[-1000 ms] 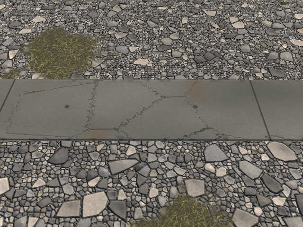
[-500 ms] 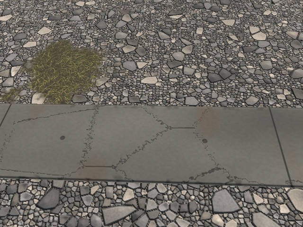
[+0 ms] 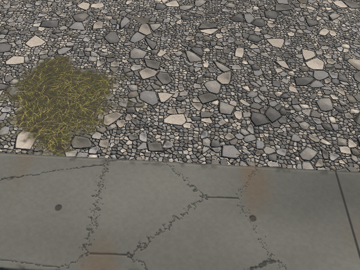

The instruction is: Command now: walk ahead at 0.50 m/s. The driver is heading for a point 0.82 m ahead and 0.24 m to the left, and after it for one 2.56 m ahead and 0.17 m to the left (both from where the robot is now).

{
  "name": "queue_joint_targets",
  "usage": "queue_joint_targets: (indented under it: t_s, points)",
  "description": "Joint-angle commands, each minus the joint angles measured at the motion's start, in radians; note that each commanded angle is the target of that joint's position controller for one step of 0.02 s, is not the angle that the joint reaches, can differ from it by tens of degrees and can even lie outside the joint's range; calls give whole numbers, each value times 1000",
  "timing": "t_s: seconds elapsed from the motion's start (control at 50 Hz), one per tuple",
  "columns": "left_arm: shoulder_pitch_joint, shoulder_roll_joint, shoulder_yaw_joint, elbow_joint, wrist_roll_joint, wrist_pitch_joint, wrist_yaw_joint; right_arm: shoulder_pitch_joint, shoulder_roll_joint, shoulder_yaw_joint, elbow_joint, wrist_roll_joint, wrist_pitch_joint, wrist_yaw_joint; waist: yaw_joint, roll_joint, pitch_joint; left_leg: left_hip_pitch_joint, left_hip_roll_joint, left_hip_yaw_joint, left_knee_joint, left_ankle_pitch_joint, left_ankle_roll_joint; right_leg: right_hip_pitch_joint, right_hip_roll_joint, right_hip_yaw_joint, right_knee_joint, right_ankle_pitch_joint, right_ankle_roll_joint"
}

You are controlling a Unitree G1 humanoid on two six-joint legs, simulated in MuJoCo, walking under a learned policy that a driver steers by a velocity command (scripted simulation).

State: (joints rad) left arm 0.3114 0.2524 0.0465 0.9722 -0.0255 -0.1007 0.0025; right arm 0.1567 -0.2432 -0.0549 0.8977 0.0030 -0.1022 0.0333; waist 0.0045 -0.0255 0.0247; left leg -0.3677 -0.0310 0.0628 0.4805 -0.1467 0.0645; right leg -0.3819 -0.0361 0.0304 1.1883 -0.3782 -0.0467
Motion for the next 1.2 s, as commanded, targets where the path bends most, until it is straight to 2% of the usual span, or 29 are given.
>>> queue_joint_targets:
  t_s: [0.02,0.1,0.28,0.3,0.32,0.34,0.4,0.42,0.44,0.46,0.48,0.5,0.52,0.56,0.6,0.68,0.72,0.82,0.92,0.98,1.0,1.02,1.04,1.06,1.08,1.1,1.12,1.14,1.2]
  points:
    - [13,75,29,-65,6,0,10,43,-71,-11,-21,-14,-13,4,6,100,-78,221,263,-321,-297,98,168,-208,-110,48,-10,105,-8]
    - [-64,60,33,-96,17,24,16,106,-126,-24,14,-8,-17,-16,8,76,-16,188,256,-237,-361,171,186,-287,-126,30,-165,223,24]
    - [-367,33,18,-184,11,9,-14,266,-138,-22,79,13,9,-38,-86,74,54,318,235,-157,-344,162,138,-308,-62,-19,-591,472,38]
    - [-255,-26,-19,-146,154,31,-42,386,10,32,141,-129,-22,23,-64,114,37,417,270,-187,-320,173,209,-333,-78,21,-619,488,21]
    - [-269,4,-5,-155,154,42,-47,391,-17,20,147,-113,-30,51,-65,116,66,464,291,-206,-312,206,219,-359,-74,20,-639,424,12]
    - [-325,39,0,-175,134,45,-46,340,-60,12,128,-92,-29,64,-60,91,55,458,290,-208,-303,218,208,-321,-62,0,-663,367,0]
    - [-385,62,-2,-199,93,38,-35,288,-133,-5,114,-70,-8,59,-35,77,37,425,295,-225,-253,272,172,-134,-20,-54,-717,323,-33]
    - [-340,82,5,-187,79,28,-30,283,-148,-11,113,-71,-3,53,-3,79,10,377,258,-212,-190,383,145,15,5,-78,-725,361,-51]
    - [-220,126,21,-156,61,11,-25,283,-135,-10,109,-84,-8,50,40,59,-93,283,179,-162,-41,444,87,264,0,-73,-648,412,-96]
    - [-4,170,22,-108,66,3,-23,416,9,27,86,-90,-27,45,63,-144,-389,-15,13,-110,285,187,11,785,-190,172,-635,485,-290]
    - [237,157,20,-43,81,7,-7,403,30,41,62,-87,-35,55,148,-253,-512,-272,-82,-104,569,-452,-26,1025,-411,585,-830,331,-401]
    - [266,138,23,-3,106,-9,2,210,-46,7,43,-63,-32,58,183,-122,-218,-408,-4,-208,759,-404,20,782,-357,551,-919,100,-251]
    - [127,127,25,-18,88,-18,9,181,-52,-3,49,-54,-35,38,117,-97,-38,-417,69,-193,792,-301,44,527,-338,392,-958,-2,-189]
    - [18,20,-5,-40,75,-10,26,200,14,9,58,-78,-24,13,39,-46,-26,-288,143,-189,730,-187,64,339,-305,223,-1016,153,-179]
    - [-2,-42,-16,-53,92,-12,33,204,71,17,60,-78,-11,21,3,-25,-20,-243,159,-178,704,-136,58,292,-285,105,-1067,297,-183]
    - [37,-42,-15,-33,124,-37,25,123,62,20,36,-63,-1,66,1,-24,27,-323,177,-150,544,77,40,287,-251,-109,-1109,496,-181]
    - [77,-32,-16,-13,130,-43,14,43,62,29,6,-59,10,71,11,-14,31,-319,179,-117,410,166,23,279,-239,-186,-1109,583,-181]
    - [127,27,-14,11,123,-59,-23,-51,14,24,-45,-63,41,55,4,-33,55,-291,140,-89,260,223,18,341,-260,-252,-1073,727,-177]
    - [185,81,16,28,99,-28,-5,-152,-10,10,-82,-60,42,47,20,-26,74,-324,90,-42,119,53,24,583,-283,-293,-990,843,-146]
    - [171,124,40,-6,75,-19,25,-27,-98,-29,-55,-17,0,33,-48,-30,-32,27,-36,48,-22,272,76,490,-210,-358,-729,1161,-45]
    - [213,63,20,-24,89,-25,14,101,-166,-55,-47,-28,-11,2,-65,51,-224,409,27,-54,121,682,199,274,-158,-361,-492,940,47]
    - [235,-49,-25,-119,111,-35,-4,341,-256,-72,-9,-43,4,-25,-91,259,-552,907,334,-555,48,882,482,-75,-20,-283,-163,34,163]
    - [4,78,10,-169,61,-21,-30,457,-246,-80,35,-64,8,-33,-189,82,-550,922,408,-696,-53,964,457,-204,49,-87,72,-370,158]
    - [-129,68,11,-221,57,-16,-34,364,-280,-106,32,-61,-25,-44,-167,23,-324,709,375,-559,-69,901,370,-289,-16,26,96,-388,125]
    - [-124,115,27,-207,73,-12,-10,228,-246,-112,3,-26,-30,-51,-111,53,-197,485,324,-451,-102,825,345,-251,-78,35,78,-403,119]
    - [-47,117,33,-197,94,-8,15,142,-187,-90,-18,-12,-31,-51,-32,71,-145,304,276,-405,-155,712,330,-171,-103,44,-1,-356,108]
    - [0,54,21,-189,100,-11,32,107,-152,-76,-38,-9,-30,-42,17,75,-86,115,248,-383,-200,691,313,-61,-101,39,-65,-276,99]
    - [24,14,12,-191,92,-12,42,109,-142,-70,-50,-20,-23,-26,51,70,-88,46,239,-387,-234,686,312,-3,-66,28,-80,-216,101]
    - [42,37,3,-177,49,25,29,41,-192,-75,-113,-34,-35,12,70,79,-137,-25,196,-322,-234,697,267,7,14,-8,-45,-61,122]
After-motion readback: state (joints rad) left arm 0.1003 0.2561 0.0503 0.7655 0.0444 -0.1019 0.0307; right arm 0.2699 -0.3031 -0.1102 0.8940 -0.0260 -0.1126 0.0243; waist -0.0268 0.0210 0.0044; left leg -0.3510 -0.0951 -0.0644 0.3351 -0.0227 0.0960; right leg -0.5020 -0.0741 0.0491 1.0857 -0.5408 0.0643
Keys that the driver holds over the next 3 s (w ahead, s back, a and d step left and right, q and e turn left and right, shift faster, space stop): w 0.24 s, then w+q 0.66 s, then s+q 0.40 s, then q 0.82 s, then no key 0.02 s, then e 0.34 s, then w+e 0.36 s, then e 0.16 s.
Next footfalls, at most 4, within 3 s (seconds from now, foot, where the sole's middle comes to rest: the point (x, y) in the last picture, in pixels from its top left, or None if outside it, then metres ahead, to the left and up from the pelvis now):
0.44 right None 0.42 -0.16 -0.77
0.98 left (140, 220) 0.66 0.17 -0.77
1.50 right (189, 209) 0.71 -0.02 -0.77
2.14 left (150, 268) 0.48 0.12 -0.77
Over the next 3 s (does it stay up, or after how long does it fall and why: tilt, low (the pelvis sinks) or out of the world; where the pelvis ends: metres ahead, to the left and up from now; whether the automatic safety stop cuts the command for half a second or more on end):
stays up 0.69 0.10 0.00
